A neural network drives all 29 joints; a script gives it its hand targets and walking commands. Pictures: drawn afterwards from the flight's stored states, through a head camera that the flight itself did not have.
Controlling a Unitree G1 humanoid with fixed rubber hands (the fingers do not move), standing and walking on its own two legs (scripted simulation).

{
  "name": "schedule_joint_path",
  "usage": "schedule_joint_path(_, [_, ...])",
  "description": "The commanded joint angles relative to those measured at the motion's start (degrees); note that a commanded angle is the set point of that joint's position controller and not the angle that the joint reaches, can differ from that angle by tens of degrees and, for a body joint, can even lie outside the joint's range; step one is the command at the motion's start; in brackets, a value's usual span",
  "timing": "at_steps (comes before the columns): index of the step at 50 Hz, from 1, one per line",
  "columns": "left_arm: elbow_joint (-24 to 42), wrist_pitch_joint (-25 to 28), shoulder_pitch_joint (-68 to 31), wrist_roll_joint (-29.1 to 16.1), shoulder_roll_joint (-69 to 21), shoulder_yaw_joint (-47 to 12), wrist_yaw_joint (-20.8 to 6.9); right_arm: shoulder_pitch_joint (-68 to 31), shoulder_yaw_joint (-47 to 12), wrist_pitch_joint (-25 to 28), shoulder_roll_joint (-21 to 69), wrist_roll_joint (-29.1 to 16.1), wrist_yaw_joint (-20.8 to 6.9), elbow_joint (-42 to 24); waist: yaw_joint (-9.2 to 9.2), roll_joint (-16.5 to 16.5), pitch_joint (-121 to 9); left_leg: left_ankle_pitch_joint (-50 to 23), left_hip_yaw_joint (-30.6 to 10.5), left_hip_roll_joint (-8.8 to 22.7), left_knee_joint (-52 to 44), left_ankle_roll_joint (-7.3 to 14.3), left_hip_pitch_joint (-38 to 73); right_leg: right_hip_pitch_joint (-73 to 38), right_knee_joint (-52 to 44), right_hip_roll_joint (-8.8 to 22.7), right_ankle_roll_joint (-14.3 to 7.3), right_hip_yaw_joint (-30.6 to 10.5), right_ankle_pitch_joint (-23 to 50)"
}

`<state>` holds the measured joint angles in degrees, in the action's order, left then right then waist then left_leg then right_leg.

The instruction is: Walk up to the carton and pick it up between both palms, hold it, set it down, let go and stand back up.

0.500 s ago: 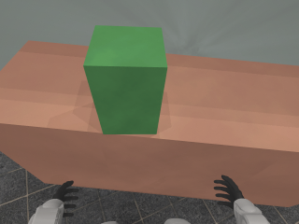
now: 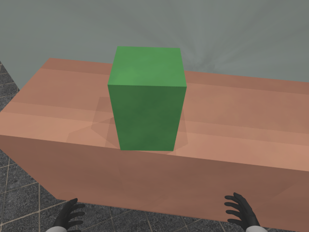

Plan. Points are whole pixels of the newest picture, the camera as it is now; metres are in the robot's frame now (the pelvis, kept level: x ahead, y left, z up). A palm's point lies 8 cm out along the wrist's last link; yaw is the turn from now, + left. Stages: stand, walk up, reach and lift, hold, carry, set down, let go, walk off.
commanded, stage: reach and lift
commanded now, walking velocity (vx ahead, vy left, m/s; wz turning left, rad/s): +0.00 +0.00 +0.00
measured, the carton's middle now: (147, 103) +0.45 +0.03 +0.07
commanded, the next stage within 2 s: none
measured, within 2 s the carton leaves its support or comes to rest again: neither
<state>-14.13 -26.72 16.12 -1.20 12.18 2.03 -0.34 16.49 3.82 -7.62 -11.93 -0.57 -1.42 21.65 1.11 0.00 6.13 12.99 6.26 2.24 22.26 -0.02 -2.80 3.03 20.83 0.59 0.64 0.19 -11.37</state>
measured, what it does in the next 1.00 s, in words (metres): stands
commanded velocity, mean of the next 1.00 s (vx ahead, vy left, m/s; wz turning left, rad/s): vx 0.00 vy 0.00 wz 0.00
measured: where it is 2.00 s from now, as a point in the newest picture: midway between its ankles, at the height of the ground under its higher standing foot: outside the picture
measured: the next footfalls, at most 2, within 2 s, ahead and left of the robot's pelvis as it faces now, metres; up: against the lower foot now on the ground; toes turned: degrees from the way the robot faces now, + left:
none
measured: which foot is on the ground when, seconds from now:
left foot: down 0.00-1.00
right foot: down 0.00-1.00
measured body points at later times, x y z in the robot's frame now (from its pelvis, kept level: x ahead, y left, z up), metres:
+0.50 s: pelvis +0.02 -0.01 +0.01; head +0.01 +0.00 +0.46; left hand +0.18 +0.23 -0.03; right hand +0.20 -0.22 -0.03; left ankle +0.00 +0.11 -0.74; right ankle +0.01 -0.13 -0.74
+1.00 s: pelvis +0.01 -0.01 +0.01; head +0.01 -0.01 +0.46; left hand +0.21 +0.21 +0.04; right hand +0.23 -0.20 +0.04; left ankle +0.00 +0.11 -0.74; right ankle +0.01 -0.13 -0.74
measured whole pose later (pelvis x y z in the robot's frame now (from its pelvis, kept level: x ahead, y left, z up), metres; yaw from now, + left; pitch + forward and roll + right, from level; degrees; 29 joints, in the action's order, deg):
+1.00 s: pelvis +0.01 -0.01 +0.01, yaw +0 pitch -3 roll +0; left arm 9.2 -12.6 19.2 -9.9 12.7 0.7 1.8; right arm 21.9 0.3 -6.7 -6.9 -10.0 4.2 -9.4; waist 3.4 -0.4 2.8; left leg 9.1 4.9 2.0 15.3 -0.7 -3.4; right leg 4.2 15.5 0.0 -0.2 0.2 -8.8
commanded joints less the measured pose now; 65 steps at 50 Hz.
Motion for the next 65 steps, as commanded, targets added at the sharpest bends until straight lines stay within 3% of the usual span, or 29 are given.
schedule_joint_path(1, [7.8,7.4,-3.7,0.4,3.3,1.6,1.8,-1.3,2.9,3.5,-5.0,-0.1,-3.3,-8.4,0.53,-0.5,-0.4,-8.3,-1.3,0.0,-8.1,-2.9,-1.7,1.8,-6.4,-2.8,-1.5,1.8,2.4])
schedule_joint_path(2, [7.1,8.3,-3.9,0.0,3.1,1.7,2.1,-1.7,2.2,3.9,-5.0,0.1,-3.5,-7.5,0.28,-1.6,-2.1,-9.8,-2.5,0.3,-7.1,-2.5,0.6,3.4,-6.1,-2.1,-1.9,1.6,3.0])
schedule_joint_path(4, [6.2,9.3,-1.7,0.3,2.8,1.3,2.4,-0.2,2.8,4.7,-5.2,-1.2,-3.7,-5.3,-0.24,2.5,-4.0,-12.1,-1.5,-0.5,-6.2,-4.3,3.3,4.3,-7.2,-1.6,-3.1,1.4,5.1])
schedule_joint_path(6, [10.4,10.8,-1.7,-0.7,3.9,2.2,2.6,0.3,2.0,6.1,-3.9,-2.5,-3.8,-8.4,1.79,2.8,-8.0,-17.2,0.1,-1.4,-5.7,-4.7,3.6,2.7,-6.8,-1.2,-2.8,0.3,7.8])
schedule_joint_path(7, [10.4,10.7,0.0,-1.1,3.0,0.9,2.3,2.4,2.2,6.2,-4.5,-3.6,-3.6,-6.1,-0.89,2.8,-7.9,-16.6,-0.9,-1.3,-6.5,-5.1,5.2,3.2,-7.9,-1.6,-2.5,0.8,8.2])
schedule_joint_path(8, [9.4,10.9,1.2,-0.6,3.3,1.7,2.4,1.7,1.4,6.6,-5.4,-3.8,-3.3,-5.3,1.31,3.5,-9.3,-19.6,-0.6,-1.1,-6.0,-5.1,5.8,3.2,-7.3,-1.6,-2.5,0.7,9.2])
schedule_joint_path(9, [9.5,10.9,1.8,-0.8,4.0,1.2,2.2,2.3,1.2,7.0,-5.5,-4.5,-3.2,-5.5,-0.01,3.2,-6.7,-19.4,-0.9,-1.8,-5.6,-4.7,6.4,4.1,-8.7,-1.8,-2.5,0.3,8.7])
schedule_joint_path(10, [9.0,11.0,1.6,-0.1,3.8,1.9,2.2,0.0,1.5,7.3,-6.5,-4.0,-2.8,-6.2,1.42,1.7,-6.8,-21.4,-0.8,-1.8,-5.6,-5.0,7.0,4.1,-8.5,-1.9,-1.8,0.5,11.6])
schedule_joint_path(13, [10.2,12.6,1.4,-1.3,4.4,1.9,1.3,1.1,0.8,8.2,-5.1,-4.1,-1.7,-8.0,0.54,0.7,-8.2,-23.4,-1.3,-2.1,-4.9,-4.2,6.8,1.8,-8.4,-2.2,-1.6,0.7,12.5])
schedule_joint_path(14, [11.9,13.8,1.2,-0.7,3.6,1.7,1.5,0.9,0.1,8.6,-3.9,-3.7,-1.3,-9.9,1.66,0.9,-6.9,-21.1,-1.0,-2.1,-4.9,-4.7,6.8,2.2,-8.6,-2.3,-1.7,0.7,11.0])
schedule_joint_path(18, [11.6,15.2,4.5,-1.2,4.0,1.5,0.9,3.6,-1.4,8.9,-3.6,-5.6,-0.3,-11.8,0.67,0.8,-6.3,-23.5,-0.5,-2.7,-5.1,-4.3,7.4,2.5,-9.3,-2.0,-1.6,0.2,14.4])
schedule_joint_path(20, [12.1,15.3,4.0,-1.7,4.3,1.6,0.7,4.2,-1.2,8.6,-5.1,-4.6,0.7,-13.3,1.61,-2.3,-5.2,-22.6,-0.8,-2.8,-5.9,-4.1,7.5,1.5,-9.7,-2.1,-1.0,-0.2,14.1])
schedule_joint_path(22, [13.9,15.4,6.3,-2.6,3.4,0.9,-0.1,4.7,-2.1,8.0,-2.9,-6.2,1.5,-15.8,0.86,-1.2,-4.3,-22.3,-1.5,-2.6,-6.3,-4.6,7.2,1.5,-9.7,-2.4,-0.8,0.2,12.7])
schedule_joint_path(23, [12.6,15.1,5.3,-3.0,4.3,1.0,-0.6,5.1,-2.7,7.9,-2.5,-5.8,2.0,-16.8,0.62,-3.1,-2.8,-22.2,-1.5,-3.0,-5.9,-4.3,6.9,1.6,-10.0,-2.1,-0.5,-0.4,13.9])
schedule_joint_path(24, [17.0,16.1,5.7,-2.7,4.6,1.5,-0.5,6.4,-2.9,8.1,-1.7,-6.3,2.3,-18.5,1.88,0.1,-4.0,-22.6,-1.7,-2.2,-6.0,-4.2,6.7,-0.2,-10.0,-1.9,-1.3,-1.5,14.7])
schedule_joint_path(25, [17.5,17.0,5.9,-2.8,5.3,1.3,-0.4,6.6,-2.2,8.3,-2.8,-5.2,2.7,-19.2,0.95,-2.1,-4.4,-21.2,-1.5,-2.5,-6.1,-4.4,7.4,1.2,-9.4,-2.0,-1.0,-0.5,12.7])
schedule_joint_path(27, [20.2,17.9,4.3,-3.2,6.1,0.9,0.2,6.0,-1.3,8.3,-0.7,-6.5,3.0,-22.2,0.97,1.5,-3.9,-16.9,-1.9,-2.7,-7.4,-3.6,5.3,3.8,-10.9,-1.2,-1.0,-1.1,7.2])
schedule_joint_path(28, [20.9,17.9,4.2,-4.1,5.1,0.4,0.6,5.5,-2.2,8.0,0.0,-6.9,2.9,-23.9,2.95,2.0,-4.0,-17.0,-1.0,-2.4,-7.0,-4.5,5.7,4.1,-10.7,-1.5,-1.6,-1.2,6.0])
schedule_joint_path(29, [22.2,17.9,2.9,-4.3,5.6,-0.7,0.6,5.6,-2.3,7.5,0.5,-6.4,3.1,-24.2,1.80,0.2,-3.0,-16.3,-1.8,-2.6,-6.8,-3.7,5.5,4.7,-10.4,-0.6,-1.5,-0.8,4.9])
schedule_joint_path(30, [23.0,17.9,4.9,-4.1,5.6,0.2,0.8,5.7,-2.2,7.3,-0.1,-7.8,3.1,-27.5,2.14,1.6,-4.2,-16.0,-0.8,-2.8,-7.1,-4.0,5.4,4.5,-10.8,-1.2,-1.7,-1.6,5.8])
schedule_joint_path(32, [25.8,17.6,5.5,-5.2,5.0,-0.9,0.9,8.4,-2.1,6.4,0.7,-7.5,3.2,-27.0,0.64,2.0,-2.1,-13.9,-1.3,-2.3,-7.2,-4.2,4.2,5.1,-11.2,-1.2,-1.9,-1.6,3.1])
schedule_joint_path(36, [26.1,15.5,4.8,-6.1,4.5,-0.1,1.0,6.6,-1.2,3.9,0.9,-8.3,4.4,-29.7,2.41,2.9,-1.8,-11.2,-2.6,-1.6,-8.2,-4.0,1.8,4.2,-10.5,-1.2,-2.3,-2.2,0.0])
schedule_joint_path(42, [28.8,15.7,1.7,-8.5,5.2,-0.4,2.0,3.8,-1.9,3.4,2.4,-8.5,5.4,-37.8,1.53,-1.2,-4.5,-8.0,-2.7,-2.0,-8.2,-2.2,3.0,7.2,-10.5,-0.2,-1.4,-2.3,-2.0])
schedule_joint_path(43, [29.4,15.9,2.9,-9.4,5.5,-0.4,2.2,5.0,-1.7,3.3,1.9,-8.7,5.3,-39.5,3.60,-2.1,-5.1,-10.4,-3.6,-2.0,-7.7,-2.1,3.4,6.6,-10.0,-0.6,-1.4,-2.4,0.2])
schedule_joint_path(46, [29.6,15.9,0.3,-8.5,4.5,0.9,2.3,4.0,-2.3,2.4,1.8,-9.4,5.5,-37.8,2.23,-1.3,-4.3,-8.8,-3.4,-2.0,-8.2,-1.9,3.0,7.6,-10.8,-0.7,-2.1,-2.6,-2.3])
schedule_joint_path(48, [30.7,15.2,-0.5,-9.2,4.1,-0.1,2.2,2.0,-1.9,1.6,1.6,-9.8,5.9,-38.0,2.53,0.6,-3.3,-13.0,-4.3,-1.6,-7.4,-2.4,2.5,7.7,-10.1,-1.0,-2.0,-2.7,1.1])
schedule_joint_path(51, [31.4,14.7,-3.4,-9.0,3.5,0.7,1.8,0.0,-1.7,1.8,2.2,-9.9,6.7,-39.6,1.82,0.4,-5.7,-10.0,-3.2,-1.7,-7.5,-2.5,3.4,6.8,-9.9,-1.3,-2.0,-2.4,-1.0])
schedule_joint_path(58, [36.5,13.0,-5.6,-6.6,3.3,1.2,2.5,-4.7,-1.1,2.3,-0.5,-12.5,7.7,-38.1,1.04,2.8,-10.4,-20.2,-4.0,-2.4,-5.2,-4.2,5.7,3.8,-8.6,-2.4,-2.0,-2.1,8.6])
schedule_joint_path(65, [39.0,6.1,-9.5,-7.2,1.7,2.6,2.3,-11.4,-4.0,-1.0,-0.6,-15.2,8.9,-40.1,1.69,0.8,-10.1,-21.8,-3.8,-2.1,-5.5,-3.1,6.1,2.8,-8.0,-2.0,-1.2,-1.6,11.8])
